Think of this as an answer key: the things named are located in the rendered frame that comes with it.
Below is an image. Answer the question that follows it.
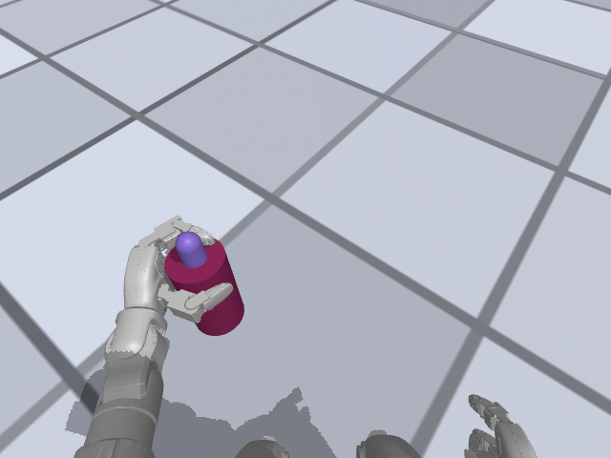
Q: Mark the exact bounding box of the left robot arm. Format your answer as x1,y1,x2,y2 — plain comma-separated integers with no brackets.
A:
74,306,168,458

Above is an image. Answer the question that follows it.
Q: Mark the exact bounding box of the left robot hand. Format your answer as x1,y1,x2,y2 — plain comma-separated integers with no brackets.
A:
124,216,233,323

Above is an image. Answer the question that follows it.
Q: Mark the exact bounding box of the right robot hand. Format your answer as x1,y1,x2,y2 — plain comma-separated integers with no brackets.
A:
464,394,537,458

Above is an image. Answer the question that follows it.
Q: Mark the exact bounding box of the bottle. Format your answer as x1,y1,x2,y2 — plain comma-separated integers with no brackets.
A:
164,231,244,336

